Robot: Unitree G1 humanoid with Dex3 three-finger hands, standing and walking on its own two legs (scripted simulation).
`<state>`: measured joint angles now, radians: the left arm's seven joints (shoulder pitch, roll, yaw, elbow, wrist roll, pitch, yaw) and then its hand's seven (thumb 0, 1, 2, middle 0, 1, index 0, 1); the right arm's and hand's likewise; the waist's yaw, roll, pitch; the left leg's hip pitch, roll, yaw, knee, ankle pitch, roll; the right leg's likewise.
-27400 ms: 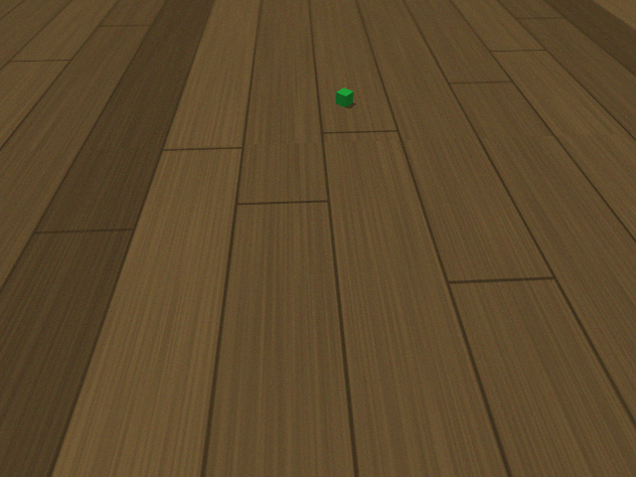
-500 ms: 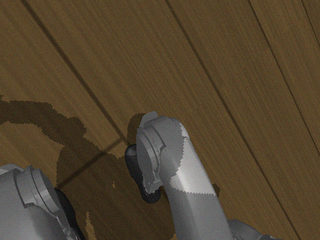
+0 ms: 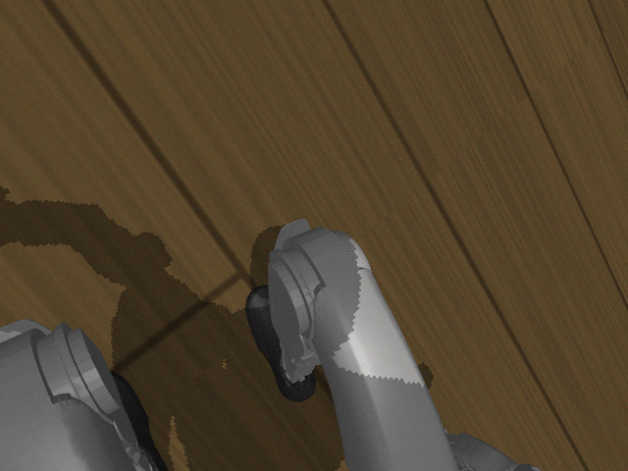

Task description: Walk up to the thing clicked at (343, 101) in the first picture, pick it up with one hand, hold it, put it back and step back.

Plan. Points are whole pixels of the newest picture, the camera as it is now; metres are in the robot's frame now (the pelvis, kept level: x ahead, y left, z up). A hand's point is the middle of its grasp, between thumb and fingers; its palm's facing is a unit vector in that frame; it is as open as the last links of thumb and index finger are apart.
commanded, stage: open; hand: left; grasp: from above
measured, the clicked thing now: out of the picture +0.46 +0.28 -0.28
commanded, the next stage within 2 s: withdraw in 0.32 s
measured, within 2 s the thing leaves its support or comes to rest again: neither
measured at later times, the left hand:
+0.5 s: hand out of the picture +0.44 +0.28 -0.25, palm faces -0.03 -0.49 -0.87, open 12.5 cm
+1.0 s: hand out of the picture +0.43 +0.31 -0.10, palm faces -0.29 -0.32 -0.90, open 12.6 cm
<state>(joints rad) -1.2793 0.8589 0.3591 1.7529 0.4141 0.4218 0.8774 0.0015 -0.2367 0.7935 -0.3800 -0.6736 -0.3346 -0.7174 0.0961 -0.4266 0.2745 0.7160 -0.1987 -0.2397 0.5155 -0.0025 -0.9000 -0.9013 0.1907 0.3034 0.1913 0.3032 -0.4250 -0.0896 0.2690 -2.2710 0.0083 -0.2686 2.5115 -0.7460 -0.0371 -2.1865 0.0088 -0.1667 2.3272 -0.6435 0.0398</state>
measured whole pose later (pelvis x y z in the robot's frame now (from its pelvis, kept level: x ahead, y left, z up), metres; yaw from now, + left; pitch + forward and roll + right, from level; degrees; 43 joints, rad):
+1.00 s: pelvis +0.00 +0.00 +0.04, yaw +5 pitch +33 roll -7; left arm -1.05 0.53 0.04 1.49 0.71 0.45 0.47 0.00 -0.24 0.76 -0.33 -0.76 -0.33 -0.75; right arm 0.14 -0.34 0.04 0.84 -0.09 -0.20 0.39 0.00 -0.92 -0.90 0.19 0.30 0.19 0.30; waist -0.25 0.08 -0.10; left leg -2.23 0.03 -0.14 2.35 -0.71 -0.01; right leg -2.19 0.00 -0.06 2.24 -0.64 0.04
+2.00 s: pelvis +0.01 +0.00 +0.19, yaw +9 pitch +31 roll -4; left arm -0.16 0.41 -0.05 0.40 0.48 0.07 0.00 0.01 0.86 1.06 -0.26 -0.45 -0.25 -0.46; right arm 0.08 -0.27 -0.03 0.56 0.02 -0.04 0.02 0.00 -0.90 -0.90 0.20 0.30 0.20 0.30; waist -0.04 0.02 -0.22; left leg -1.75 0.02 -0.07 1.86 -0.66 0.00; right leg -1.72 -0.03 -0.04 1.80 -0.62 0.03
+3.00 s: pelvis +0.09 +0.01 +0.40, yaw +13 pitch +11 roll -3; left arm 0.50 0.22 0.04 -0.12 -0.05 0.45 0.01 0.01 0.70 0.78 -0.18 -0.27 -0.18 -0.26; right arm 0.27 -0.22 0.03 0.52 0.00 -0.24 -0.18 0.01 -0.90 -0.90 0.20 0.30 0.20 0.30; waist -0.03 0.04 -0.16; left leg -0.68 0.04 -0.06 1.01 -0.51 -0.01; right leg -0.64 -0.02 -0.07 0.93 -0.47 0.02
